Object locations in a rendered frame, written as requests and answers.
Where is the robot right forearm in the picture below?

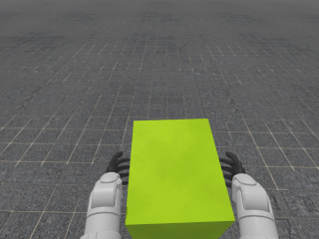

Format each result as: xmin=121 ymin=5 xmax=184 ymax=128
xmin=231 ymin=173 xmax=279 ymax=239

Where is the robot left hand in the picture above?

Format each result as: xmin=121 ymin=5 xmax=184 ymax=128
xmin=106 ymin=151 xmax=130 ymax=185

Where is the robot left forearm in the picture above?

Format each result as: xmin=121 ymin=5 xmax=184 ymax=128
xmin=80 ymin=172 xmax=123 ymax=239

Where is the robot right hand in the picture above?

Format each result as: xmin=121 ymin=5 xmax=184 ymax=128
xmin=219 ymin=151 xmax=245 ymax=188

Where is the carton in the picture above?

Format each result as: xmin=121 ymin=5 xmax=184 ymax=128
xmin=125 ymin=119 xmax=235 ymax=239

